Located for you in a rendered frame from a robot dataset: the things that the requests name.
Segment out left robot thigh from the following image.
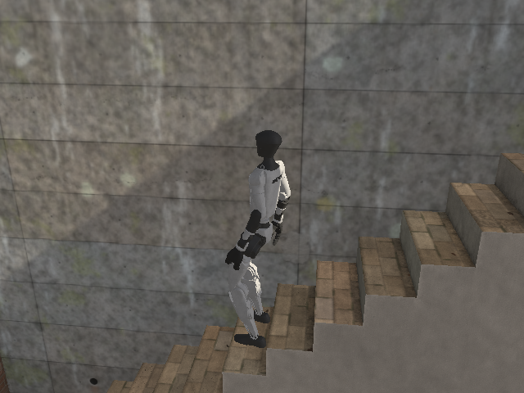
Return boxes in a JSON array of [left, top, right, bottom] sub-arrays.
[[228, 235, 262, 297]]

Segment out right robot upper arm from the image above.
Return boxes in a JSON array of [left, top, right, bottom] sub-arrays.
[[275, 160, 291, 201]]

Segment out robot left forearm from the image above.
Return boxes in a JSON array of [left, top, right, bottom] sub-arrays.
[[235, 210, 261, 251]]

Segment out robot left shin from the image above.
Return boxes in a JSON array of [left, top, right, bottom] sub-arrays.
[[228, 288, 259, 340]]

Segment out left robot upper arm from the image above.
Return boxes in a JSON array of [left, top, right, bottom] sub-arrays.
[[248, 170, 266, 220]]

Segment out robot right forearm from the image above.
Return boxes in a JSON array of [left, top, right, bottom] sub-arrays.
[[273, 197, 290, 224]]

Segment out robot right hand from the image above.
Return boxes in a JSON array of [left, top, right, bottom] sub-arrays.
[[271, 221, 282, 246]]

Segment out robot left hand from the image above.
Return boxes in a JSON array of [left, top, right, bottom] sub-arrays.
[[225, 247, 244, 270]]

